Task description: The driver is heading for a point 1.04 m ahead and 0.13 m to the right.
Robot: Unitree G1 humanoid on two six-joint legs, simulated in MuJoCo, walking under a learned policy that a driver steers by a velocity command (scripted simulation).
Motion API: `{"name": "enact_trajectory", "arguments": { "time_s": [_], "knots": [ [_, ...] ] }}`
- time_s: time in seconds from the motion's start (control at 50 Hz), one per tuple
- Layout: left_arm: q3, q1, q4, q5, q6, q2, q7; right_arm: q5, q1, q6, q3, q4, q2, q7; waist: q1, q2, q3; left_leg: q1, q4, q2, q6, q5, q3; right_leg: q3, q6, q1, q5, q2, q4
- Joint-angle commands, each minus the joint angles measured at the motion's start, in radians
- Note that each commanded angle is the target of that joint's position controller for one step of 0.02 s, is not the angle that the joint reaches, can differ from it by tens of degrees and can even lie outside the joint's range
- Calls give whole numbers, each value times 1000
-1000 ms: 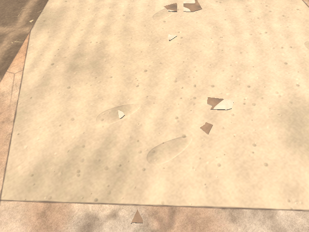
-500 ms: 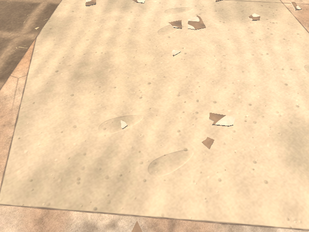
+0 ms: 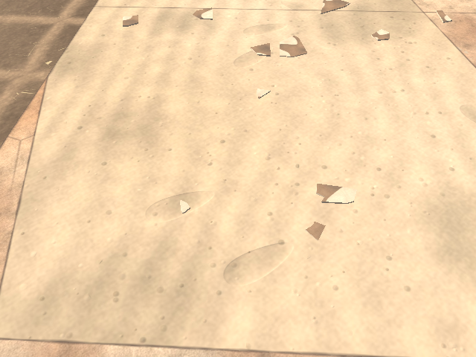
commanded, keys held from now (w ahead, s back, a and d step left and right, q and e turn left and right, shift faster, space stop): w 1.00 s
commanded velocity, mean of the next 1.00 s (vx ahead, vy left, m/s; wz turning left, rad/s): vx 0.44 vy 0.00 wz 0.00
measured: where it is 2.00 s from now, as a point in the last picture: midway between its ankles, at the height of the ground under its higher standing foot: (259, 223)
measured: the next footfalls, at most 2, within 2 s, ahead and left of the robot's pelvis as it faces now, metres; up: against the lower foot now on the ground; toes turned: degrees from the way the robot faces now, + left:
left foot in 0.56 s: +0.42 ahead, +0.10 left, +0.00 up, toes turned +2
right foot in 1.08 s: +0.72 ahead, -0.14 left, +0.00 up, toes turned -2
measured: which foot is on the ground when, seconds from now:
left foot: down 0.00-0.08, up 0.10-0.54, down 0.56-1.00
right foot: down 0.00-0.58, up 0.60-1.00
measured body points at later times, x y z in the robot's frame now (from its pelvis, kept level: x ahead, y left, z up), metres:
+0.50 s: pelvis +0.19 -0.02 +0.00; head +0.23 -0.03 +0.44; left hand +0.09 +0.23 -0.13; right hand +0.45 -0.22 -0.08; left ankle +0.38 +0.11 -0.71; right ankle +0.01 -0.12 -0.73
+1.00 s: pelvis +0.48 -0.01 +0.01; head +0.51 -0.01 +0.46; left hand +0.69 +0.23 -0.09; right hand +0.47 -0.28 -0.13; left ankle +0.38 +0.10 -0.73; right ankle +0.68 -0.15 -0.70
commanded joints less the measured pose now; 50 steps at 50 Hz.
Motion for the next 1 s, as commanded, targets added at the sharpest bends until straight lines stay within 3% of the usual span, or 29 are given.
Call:
{"name": "enact_trajectory", "arguments": {
  "time_s": [0.02,0.04,0.06,0.08,0.1,0.12,0.14,0.16,0.18,0.22,0.28,0.34,0.42,0.48,0.52,0.54,0.56,0.58,0.6,0.62,0.64,0.66,0.7,0.72,0.76,0.82,0.9,0.96,1.0],
  "knots": [
    [13,-79,-81,-16,-63,79,-26,15,-33,-26,-46,-55,-182,-4,4,167,159,-63,-345,292,182,-306,-395,5,-65,-164,-55,-38,-38],
    [17,0,-43,-13,-72,77,-33,24,-90,-23,-45,-69,-185,-2,51,141,124,-133,-307,236,144,-221,-295,-35,-71,11,76,-13,-177],
    [27,104,13,-5,-73,81,-36,21,-113,-19,-42,-76,-173,-1,91,113,80,-207,-231,170,110,-145,-206,-65,-52,199,223,30,-249],
    [37,202,50,8,-70,103,-37,10,-128,-24,-28,-87,-123,2,121,26,42,-290,-56,99,66,-52,-108,36,-50,334,215,-19,-286],
    [57,311,57,8,-70,198,-33,-1,-143,-34,-8,-120,-54,2,141,-244,0,-451,292,-19,-15,-81,43,421,-143,440,27,-244,-467],
    [54,305,47,24,-82,231,-45,28,-135,-50,-23,-140,-92,-5,122,-287,25,-577,503,-47,-17,-238,-31,720,-262,416,-82,-375,-566],
    [36,210,14,20,-92,174,-44,46,-108,-64,-30,-124,-123,-1,76,-170,103,-650,603,24,3,-167,-88,659,-262,382,-120,-370,-563],
    [25,159,-8,14,-95,129,-42,43,-97,-74,-32,-108,-130,8,57,-125,130,-672,612,65,22,-56,-76,537,-221,370,-89,-317,-560],
    [22,132,-21,15,-94,127,-44,30,-104,-82,-36,-99,-129,12,45,-98,125,-676,587,93,30,30,-53,450,-186,371,-2,-282,-567],
    [5,155,-19,19,-84,81,-43,9,-142,-84,-44,-104,-128,25,49,-99,100,-635,523,125,20,139,-17,296,-144,371,256,-221,-569],
    [1,212,-10,24,-70,97,-26,7,-190,-72,-33,-120,-76,40,57,-91,78,-620,431,120,-20,218,38,176,-154,364,528,-190,-569],
    [0,209,-25,27,-60,122,-10,11,-316,-72,-15,-165,-43,45,77,-77,112,-548,218,97,-41,330,73,103,-147,273,549,-161,-606],
    [4,267,-14,15,-58,135,-4,21,-425,-78,-8,-200,-50,62,95,-89,156,-471,49,64,-25,418,90,77,-156,265,527,-188,-633],
    [15,262,-15,8,-50,147,-2,21,-442,-86,-15,-215,-80,76,56,-92,142,-444,-14,54,22,377,72,64,-140,366,681,-233,-568],
    [27,237,-28,15,-41,176,-1,17,-344,-86,-36,-193,-128,73,-16,-126,42,-290,-4,4,60,315,99,49,-118,417,1033,-239,-421],
    [28,220,-36,22,-30,175,-1,19,-193,-82,-58,-148,-164,65,-97,-129,-57,-103,-12,-27,91,311,121,22,-100,396,1171,-210,-247],
    [21,210,-52,31,-26,161,0,17,-11,-75,-76,-97,-201,52,-176,-114,-168,188,13,35,132,318,56,12,-73,228,1070,-175,-17],
    [-11,316,-77,36,-38,40,-10,-15,126,-70,-96,-63,-288,45,-141,112,-344,593,-8,303,271,132,-374,-20,-20,-161,581,-22,384],
    [-22,335,-57,18,-67,19,-20,-7,127,-67,-76,-48,-231,51,-126,232,-438,633,-213,421,340,-14,-742,103,-13,-311,-83,83,604],
    [9,227,-97,-13,-88,122,-28,4,34,-70,-56,-51,-173,53,-116,174,-242,475,-259,379,282,-73,-639,135,-31,-414,-53,15,675],
    [14,138,-126,-28,-99,143,-27,3,-49,-74,-46,-62,-143,53,-88,103,-111,301,-285,341,247,-5,-476,101,-44,-416,34,-38,648],
    [15,102,-136,-20,-100,125,-19,-6,-110,-82,-41,-63,-124,59,-49,29,-36,148,-322,300,226,107,-363,81,-41,-383,111,-81,576],
    [21,140,-127,1,-75,91,-12,-18,-158,-95,-31,-57,-90,66,14,60,-12,-1,-377,239,208,215,-233,87,-32,-270,177,-129,494],
    [18,153,-127,5,-63,69,-11,-14,-153,-100,-32,-46,-93,68,26,61,-7,-40,-399,233,218,238,-206,80,-24,-251,181,-136,467],
    [19,114,-151,12,-47,66,-7,-9,-129,-108,-35,-21,-114,63,33,59,30,-89,-436,225,231,269,-150,67,-1,-286,222,-150,393],
    [20,-18,-206,25,-49,75,-7,-9,-72,-103,-42,6,-149,42,2,40,66,-63,-456,210,225,303,-99,56,29,-377,397,-154,199],
    [5,-175,-251,18,-66,47,-23,3,8,-92,-45,38,-180,26,-58,31,73,-30,-446,180,183,325,-24,0,34,-309,588,-97,-72],
    [1,-255,-288,8,-70,56,-39,12,70,-77,-46,72,-184,24,-83,34,85,89,-403,224,178,329,-35,9,21,-338,566,-81,-156],
    [5,-280,-312,8,-74,75,-51,13,83,-64,-50,84,-191,22,-75,41,80,179,-353,264,164,372,-51,18,-5,-354,489,-73,-193]
  ]
}}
